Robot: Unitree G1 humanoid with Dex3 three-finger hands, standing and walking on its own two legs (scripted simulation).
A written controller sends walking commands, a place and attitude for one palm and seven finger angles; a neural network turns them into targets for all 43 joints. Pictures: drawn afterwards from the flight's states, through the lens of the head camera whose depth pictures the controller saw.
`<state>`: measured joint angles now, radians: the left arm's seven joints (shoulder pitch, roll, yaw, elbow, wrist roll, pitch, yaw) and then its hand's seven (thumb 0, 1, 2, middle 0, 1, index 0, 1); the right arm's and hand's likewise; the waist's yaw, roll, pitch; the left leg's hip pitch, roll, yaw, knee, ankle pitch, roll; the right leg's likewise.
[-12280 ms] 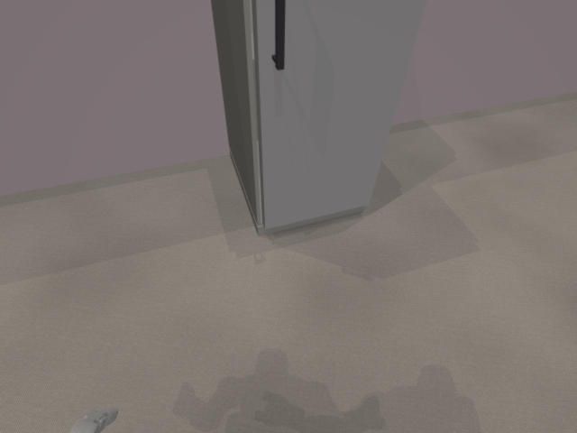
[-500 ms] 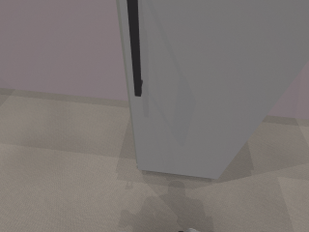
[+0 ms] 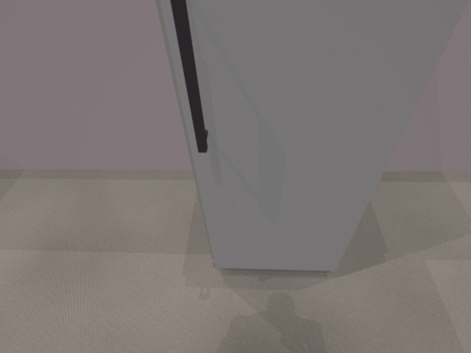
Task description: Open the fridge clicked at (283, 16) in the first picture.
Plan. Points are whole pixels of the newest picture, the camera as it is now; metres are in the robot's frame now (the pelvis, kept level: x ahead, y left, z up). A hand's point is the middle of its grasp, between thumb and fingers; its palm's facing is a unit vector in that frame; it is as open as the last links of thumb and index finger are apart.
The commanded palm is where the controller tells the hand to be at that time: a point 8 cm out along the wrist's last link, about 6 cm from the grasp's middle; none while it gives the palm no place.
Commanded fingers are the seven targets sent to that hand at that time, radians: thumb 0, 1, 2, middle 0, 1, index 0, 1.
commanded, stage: come to a stop and stand still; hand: left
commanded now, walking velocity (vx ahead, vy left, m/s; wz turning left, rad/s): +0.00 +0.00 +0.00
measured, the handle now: (194, 81) +0.54 +0.10 +0.21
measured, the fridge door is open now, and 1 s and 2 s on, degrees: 0 0 0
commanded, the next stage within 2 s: look again from close up in 0.68 s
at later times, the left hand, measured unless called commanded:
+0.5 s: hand out of the picture +0.03 +0.16 -0.16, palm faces +0.04 -0.98 -0.19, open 7.3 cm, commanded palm none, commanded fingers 0.00 0.90 0.90 -0.20 -0.30 -0.20 -0.30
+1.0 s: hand out of the picture +0.04 +0.14 -0.16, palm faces +0.05 -0.98 -0.19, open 7.4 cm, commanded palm none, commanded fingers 0.00 0.90 0.90 -0.20 -0.30 -0.20 -0.30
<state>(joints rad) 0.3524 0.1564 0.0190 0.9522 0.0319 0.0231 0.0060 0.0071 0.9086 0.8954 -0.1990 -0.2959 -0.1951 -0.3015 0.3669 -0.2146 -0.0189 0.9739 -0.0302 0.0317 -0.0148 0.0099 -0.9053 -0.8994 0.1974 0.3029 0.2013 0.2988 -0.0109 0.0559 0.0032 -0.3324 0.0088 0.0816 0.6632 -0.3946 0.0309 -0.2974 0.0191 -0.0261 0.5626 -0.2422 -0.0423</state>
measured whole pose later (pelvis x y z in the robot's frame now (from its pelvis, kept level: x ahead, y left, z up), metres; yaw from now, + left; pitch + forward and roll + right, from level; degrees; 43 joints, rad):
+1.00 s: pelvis +0.05 -0.02 +0.01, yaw +1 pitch -1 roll +0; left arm 0.30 0.14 -0.02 1.10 0.01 -0.02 0.03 0.01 0.92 0.90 -0.20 -0.30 -0.20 -0.30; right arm 0.29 -0.14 0.03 1.13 -0.01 -0.02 -0.04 0.01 -0.91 -0.90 0.19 0.30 0.20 0.30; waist 0.01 0.00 0.03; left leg -0.13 0.01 0.02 0.40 -0.25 -0.01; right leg -0.14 0.04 -0.05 0.41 -0.25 -0.06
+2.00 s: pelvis +0.05 -0.03 +0.01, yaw +1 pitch -1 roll +0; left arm 0.32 0.14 -0.02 1.10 0.01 -0.02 0.04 0.00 0.91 0.90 -0.20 -0.30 -0.20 -0.30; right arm 0.31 -0.12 0.03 1.14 -0.01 -0.03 -0.04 0.01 -0.91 -0.90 0.19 0.30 0.20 0.30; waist 0.01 -0.01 0.03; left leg -0.13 0.01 0.02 0.40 -0.26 -0.01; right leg -0.14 0.05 -0.05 0.40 -0.26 -0.07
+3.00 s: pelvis +0.03 +0.01 -0.01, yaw +2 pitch +2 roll -1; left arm 0.33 0.31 0.29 -0.17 -0.32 -0.11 -0.24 0.01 0.01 0.51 -0.27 -0.87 -0.26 -0.88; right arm 0.32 -0.23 0.06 0.60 0.04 -0.25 -0.07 0.02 -0.90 -0.90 0.20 0.30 0.20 0.30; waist 0.01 0.03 -0.05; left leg -0.37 -0.01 0.02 0.70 -0.37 0.04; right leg -0.35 0.02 -0.06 0.66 -0.34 -0.02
